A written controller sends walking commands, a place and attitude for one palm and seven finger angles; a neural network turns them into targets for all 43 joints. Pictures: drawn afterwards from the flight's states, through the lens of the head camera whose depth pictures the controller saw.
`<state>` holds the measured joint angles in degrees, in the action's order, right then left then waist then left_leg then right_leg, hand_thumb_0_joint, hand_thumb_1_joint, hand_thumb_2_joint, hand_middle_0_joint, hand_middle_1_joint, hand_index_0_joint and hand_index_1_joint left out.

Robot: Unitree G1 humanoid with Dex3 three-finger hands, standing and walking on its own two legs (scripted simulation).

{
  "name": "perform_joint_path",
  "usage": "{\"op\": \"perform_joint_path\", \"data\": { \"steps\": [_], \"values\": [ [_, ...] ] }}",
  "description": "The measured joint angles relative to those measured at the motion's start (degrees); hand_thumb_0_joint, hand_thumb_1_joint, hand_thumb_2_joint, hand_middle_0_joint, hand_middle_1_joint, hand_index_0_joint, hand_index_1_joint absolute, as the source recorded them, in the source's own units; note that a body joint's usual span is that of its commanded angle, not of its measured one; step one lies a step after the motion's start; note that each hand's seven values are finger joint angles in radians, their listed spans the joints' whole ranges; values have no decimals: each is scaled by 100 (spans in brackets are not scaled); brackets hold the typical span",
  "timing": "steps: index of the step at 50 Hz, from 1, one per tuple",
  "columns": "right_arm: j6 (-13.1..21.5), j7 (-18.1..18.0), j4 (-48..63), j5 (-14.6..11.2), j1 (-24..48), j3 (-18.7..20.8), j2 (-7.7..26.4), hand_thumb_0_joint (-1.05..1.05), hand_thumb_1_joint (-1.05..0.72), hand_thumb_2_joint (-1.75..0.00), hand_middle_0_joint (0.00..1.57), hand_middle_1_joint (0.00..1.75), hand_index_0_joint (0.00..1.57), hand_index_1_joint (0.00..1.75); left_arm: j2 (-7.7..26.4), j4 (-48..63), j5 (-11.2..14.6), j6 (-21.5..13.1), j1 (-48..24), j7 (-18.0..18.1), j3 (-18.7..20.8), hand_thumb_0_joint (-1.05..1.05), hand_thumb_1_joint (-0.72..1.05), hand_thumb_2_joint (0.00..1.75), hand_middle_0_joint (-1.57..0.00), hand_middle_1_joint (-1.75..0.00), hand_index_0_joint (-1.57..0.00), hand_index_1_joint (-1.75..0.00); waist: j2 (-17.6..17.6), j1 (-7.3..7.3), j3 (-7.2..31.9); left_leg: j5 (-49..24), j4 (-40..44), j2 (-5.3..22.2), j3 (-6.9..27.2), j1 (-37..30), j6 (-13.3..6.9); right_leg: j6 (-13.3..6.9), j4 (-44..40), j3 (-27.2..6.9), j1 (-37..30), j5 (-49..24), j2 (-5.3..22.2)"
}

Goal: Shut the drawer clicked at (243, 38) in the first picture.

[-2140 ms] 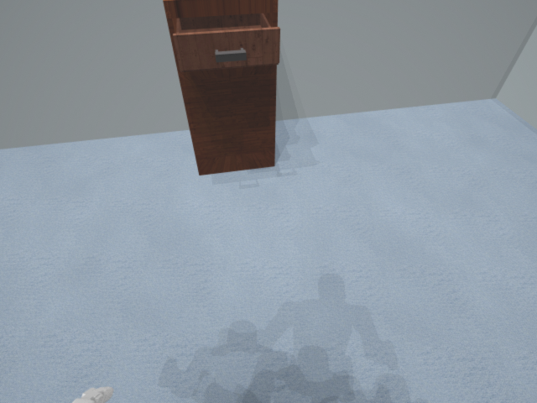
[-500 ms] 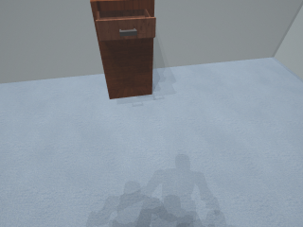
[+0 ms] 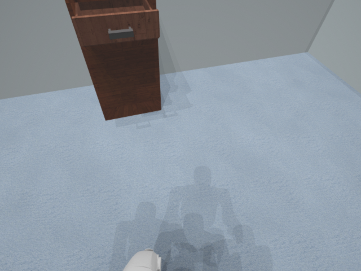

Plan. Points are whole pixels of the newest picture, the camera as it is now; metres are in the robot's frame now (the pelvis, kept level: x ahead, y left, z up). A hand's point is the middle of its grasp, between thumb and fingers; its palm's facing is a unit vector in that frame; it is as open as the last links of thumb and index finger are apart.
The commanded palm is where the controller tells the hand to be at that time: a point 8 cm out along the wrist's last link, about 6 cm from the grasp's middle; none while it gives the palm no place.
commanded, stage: walk to a spot facing it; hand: left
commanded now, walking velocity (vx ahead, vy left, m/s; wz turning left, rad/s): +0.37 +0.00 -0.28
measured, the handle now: (120, 31) +1.06 +0.41 -0.02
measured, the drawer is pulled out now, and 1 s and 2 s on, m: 0.17 0.17 0.17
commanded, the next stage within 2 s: turn to face it in 0.86 s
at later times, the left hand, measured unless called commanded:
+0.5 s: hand (115, 197) +0.32 +0.23 -0.15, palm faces -0.19 -0.97 -0.18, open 7.4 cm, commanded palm none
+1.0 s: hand (178, 144) +0.54 +0.07 -0.16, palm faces -0.42 -0.88 -0.23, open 7.2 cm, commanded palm none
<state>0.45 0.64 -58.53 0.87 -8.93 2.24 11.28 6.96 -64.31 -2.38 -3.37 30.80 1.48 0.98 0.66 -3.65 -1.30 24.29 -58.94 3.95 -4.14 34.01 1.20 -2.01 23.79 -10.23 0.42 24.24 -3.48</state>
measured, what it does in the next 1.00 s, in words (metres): walks ahead, turning right: left foot, then right foot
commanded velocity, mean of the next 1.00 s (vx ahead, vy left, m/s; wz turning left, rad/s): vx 0.31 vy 0.00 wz -0.32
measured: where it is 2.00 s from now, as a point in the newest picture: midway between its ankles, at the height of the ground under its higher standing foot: (206, 225)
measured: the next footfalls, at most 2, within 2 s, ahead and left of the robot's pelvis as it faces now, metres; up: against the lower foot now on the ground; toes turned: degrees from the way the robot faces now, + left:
left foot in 0.12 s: +0.22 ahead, +0.13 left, +0.00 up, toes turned +4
right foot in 0.80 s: +0.40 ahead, -0.15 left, +0.00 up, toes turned -31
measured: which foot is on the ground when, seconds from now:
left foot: up 0.00-0.10, down 0.12-0.80, up 0.82-1.00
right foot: down 0.00-0.12, up 0.14-0.78, down 0.80-1.00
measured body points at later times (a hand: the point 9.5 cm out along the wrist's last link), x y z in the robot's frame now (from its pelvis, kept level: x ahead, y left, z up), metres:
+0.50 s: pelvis +0.19 +0.06 +0.01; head +0.19 +0.08 +0.46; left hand +0.33 +0.28 -0.13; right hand +0.11 -0.18 -0.13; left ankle +0.18 +0.13 -0.73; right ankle +0.23 -0.10 -0.64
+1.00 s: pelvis +0.38 -0.06 +0.01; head +0.41 -0.08 +0.45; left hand +0.56 +0.12 -0.14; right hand +0.29 -0.27 -0.15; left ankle +0.43 +0.08 -0.64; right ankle +0.37 -0.13 -0.73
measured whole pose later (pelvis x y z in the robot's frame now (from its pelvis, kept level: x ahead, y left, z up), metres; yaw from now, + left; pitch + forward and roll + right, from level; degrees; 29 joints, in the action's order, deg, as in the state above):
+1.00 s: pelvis +0.38 -0.06 +0.01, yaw -26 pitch +0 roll +0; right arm 1.3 -1.1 -58.8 1.2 -16.1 2.8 8.4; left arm 10.8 -57.7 -1.1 -3.5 10.6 0.9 3.8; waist -0.9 2.6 -3.1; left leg 19.8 -67.4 9.6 -3.8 30.3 2.6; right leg -5.2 27.2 6.7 14.4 13.5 -2.9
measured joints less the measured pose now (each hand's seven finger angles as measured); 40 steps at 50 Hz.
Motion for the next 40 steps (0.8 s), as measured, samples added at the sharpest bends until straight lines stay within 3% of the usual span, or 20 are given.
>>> {"op": "perform_joint_path", "data": {
  "steps": [3, 5, 7, 10, 13, 16, 21, 25, 29, 33, 37, 39, 40],
  "values": [
    [160, 51, 397, -67, 470, -29, -112, 1, -90, -90, 20, 30, 20, 30, 11, -193, 40, 81, 87, -31, 17, 1, 90, 90, -20, -30, -20, -30, 67, 81, -125, -856, 1252, -16, -53, 1, -54, 99, -281, -130, -395, 77, 99],
    [328, 35, 589, -73, 608, -66, -187, 1, -90, -90, 20, 30, 20, 30, 80, -275, 74, 102, 109, -46, 74, 1, 90, 90, -21, -30, -20, -30, 115, 143, -167, -1386, 1991, -95, -120, -363, -115, 113, 115, -153, -462, 374, 122],
    [463, -19, 657, -9, 618, -78, -260, 1, -90, -90, 20, 30, 20, 30, 174, -304, 129, 156, 40, -67, 157, 1, 90, 90, -21, -30, -20, -30, 150, 193, -155, -1323, 1920, -100, -184, -561, -325, 29, 1627, 17, 4, 661, 70],
    [398, -54, 546, 23, 420, -114, -362, 0, -90, -90, 20, 30, 20, 30, 375, -116, 120, 233, -347, -65, 239, 1, 90, 90, -20, -30, -20, -30, 245, 92, -121, -939, 1809, -62, -480, -932, -504, -79, 4217, 469, 1213, 359, 123],
    [341, -105, 323, 48, 30, -99, -426, 0, -90, -90, 20, 30, 20, 30, 527, 229, 40, 260, -844, -123, 320, 1, 91, 90, -20, -30, -19, -30, 230, 96, -42, -1004, 2345, -82, -640, -1439, -511, -59, 5048, 999, 2241, -245, 358],
    [399, -217, 167, -8, -337, 81, -333, -2, -94, -90, 21, 30, 21, 30, 571, 595, 9, 283, -1235, -172, 378, 1, 91, 90, -20, -30, -19, -30, 225, 152, 63, -1079, 2877, -154, -835, -1849, -549, 11, 4955, 1151, 3010, -757, 571],
    [413, -223, -80, 20, -888, 136, -103, -2, -94, -90, 20, 30, 20, 30, 544, 893, -18, 404, -1709, -262, 444, 0, 91, 90, -19, -30, -19, -30, 218, 308, 181, -1061, 3508, -302, -1152, -2395, -574, 180, 4615, 1078, 3751, -1575, 831],
    [420, -232, -248, 10, -1298, 111, -89, -1, -93, -90, 20, 30, 20, 30, 490, 940, -20, 501, -1941, -326, 438, 0, 91, 90, -19, -30, -19, -30, 172, 440, 156, -946, 3839, -325, -1358, -2795, -517, 277, 4136, 1062, 3899, -1888, 961],
    [430, -228, -375, 30, -1637, 46, -187, 0, -92, -90, 20, 30, 20, 30, 426, 908, -19, 565, -2114, -376, 386, 0, 91, 90, -19, -30, -19, -30, 117, 596, 34, -749, 4028, -248, -1569, -3183, -399, 298, 3244, 1266, 3720, -1869, 1039],
    [408, -211, -482, 75, -1917, -30, -331, 0, -91, -90, 20, 30, 20, 30, 345, 880, -1, 587, -2340, -401, 319, 1, 91, 90, -20, -30, -19, -30, 72, 776, -135, -460, 4051, -99, -1774, -3514, -204, 199, 2377, 1532, 3428, -1620, 965],
    [338, -187, -594, 106, -2133, -63, -423, 1, -90, -90, 20, 30, 20, 30, 236, 930, 15, 509, -2582, -408, 242, 1, 91, 90, -20, -30, -19, -30, -43, 908, -288, -42, 3849, 155, -1997, -3777, 73, -43, 1621, 1832, 3050, -1150, 713],
    [290, -167, -649, 86, -2242, -71, -472, 1, -90, -90, 20, 30, 20, 30, 217, 981, 10, 379, -2644, -407, 208, 1, 91, 90, -20, -30, -19, -30, -87, 903, -334, 269, 3299, 397, -2063, -3769, 192, -214, 1155, 2000, 2686, -1070, 499],
    [255, -140, -679, 54, -2304, -77, -518, 1, -90, -90, 20, 30, 20, 30, 239, 1003, 1, 279, -2641, -404, 198, 1, 91, 90, -20, -30, -19, -30, -40, 868, -321, 392, 2642, 548, -2023, -3597, 212, -326, 948, 2039, 2485, -1359, 455]
  ]
}}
